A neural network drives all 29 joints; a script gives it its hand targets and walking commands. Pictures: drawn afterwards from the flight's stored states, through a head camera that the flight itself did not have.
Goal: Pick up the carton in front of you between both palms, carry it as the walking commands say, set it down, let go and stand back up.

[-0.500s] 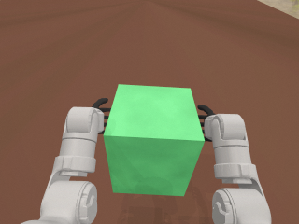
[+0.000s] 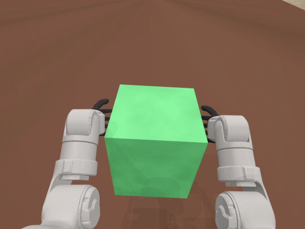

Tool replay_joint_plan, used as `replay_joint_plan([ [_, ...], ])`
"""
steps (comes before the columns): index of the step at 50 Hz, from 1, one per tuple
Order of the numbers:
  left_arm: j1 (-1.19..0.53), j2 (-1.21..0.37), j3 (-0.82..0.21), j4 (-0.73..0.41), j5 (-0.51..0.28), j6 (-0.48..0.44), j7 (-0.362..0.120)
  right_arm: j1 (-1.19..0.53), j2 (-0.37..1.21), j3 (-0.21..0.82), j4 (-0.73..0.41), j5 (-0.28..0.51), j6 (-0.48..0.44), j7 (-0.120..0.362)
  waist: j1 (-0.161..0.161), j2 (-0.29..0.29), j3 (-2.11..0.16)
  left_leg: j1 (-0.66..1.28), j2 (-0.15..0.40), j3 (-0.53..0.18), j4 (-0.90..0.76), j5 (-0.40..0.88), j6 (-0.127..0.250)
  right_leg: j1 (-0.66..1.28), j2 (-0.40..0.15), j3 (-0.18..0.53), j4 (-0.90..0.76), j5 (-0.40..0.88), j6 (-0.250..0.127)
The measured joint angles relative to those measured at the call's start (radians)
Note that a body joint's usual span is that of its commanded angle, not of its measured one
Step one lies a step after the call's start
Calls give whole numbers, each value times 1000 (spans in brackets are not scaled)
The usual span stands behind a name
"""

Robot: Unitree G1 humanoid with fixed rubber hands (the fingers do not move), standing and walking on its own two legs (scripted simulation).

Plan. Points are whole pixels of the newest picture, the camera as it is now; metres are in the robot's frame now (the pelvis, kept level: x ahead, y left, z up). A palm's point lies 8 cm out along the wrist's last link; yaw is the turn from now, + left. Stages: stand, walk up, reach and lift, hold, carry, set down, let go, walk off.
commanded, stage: carry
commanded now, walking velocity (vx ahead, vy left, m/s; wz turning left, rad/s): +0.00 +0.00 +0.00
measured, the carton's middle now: (153, 142) +0.36 +0.01 +0.05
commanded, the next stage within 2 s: none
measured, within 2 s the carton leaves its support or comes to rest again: neither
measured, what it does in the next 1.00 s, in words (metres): stands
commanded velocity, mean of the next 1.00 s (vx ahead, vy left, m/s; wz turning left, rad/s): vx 0.00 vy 0.00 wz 0.00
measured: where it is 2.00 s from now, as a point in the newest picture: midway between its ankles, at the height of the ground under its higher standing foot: outside the picture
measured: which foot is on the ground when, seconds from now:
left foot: down 0.00-1.00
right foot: down 0.00-1.00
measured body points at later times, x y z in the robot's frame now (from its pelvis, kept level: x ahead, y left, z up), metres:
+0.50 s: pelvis +0.00 -0.02 +0.00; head -0.02 -0.02 +0.45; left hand +0.36 +0.14 +0.13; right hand +0.37 -0.16 +0.12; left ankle +0.09 +0.09 -0.73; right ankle -0.04 -0.09 -0.73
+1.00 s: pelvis +0.00 -0.01 +0.00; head +0.00 -0.01 +0.45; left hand +0.37 +0.15 +0.12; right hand +0.37 -0.16 +0.11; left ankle +0.09 +0.09 -0.73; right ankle -0.04 -0.09 -0.73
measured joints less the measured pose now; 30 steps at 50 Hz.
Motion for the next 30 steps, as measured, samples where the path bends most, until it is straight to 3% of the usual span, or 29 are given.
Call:
replay_joint_plan([
  [13, 16, -7, -1, -19, 7, 15, 0, 2, -4, 5, 5, 8, 8, 0, -19, 0, 5, 10, 9, -6, 6, -2, -14, 10, 9, -5, 7, -6, -14],
  [30, 19, -11, 3, -28, 5, 3, -1, -5, -5, 4, -3, 2, 5, 0, -7, 0, 18, 2, 21, -16, 9, 0, -28, 8, 23, -13, 0, -1, -27],
])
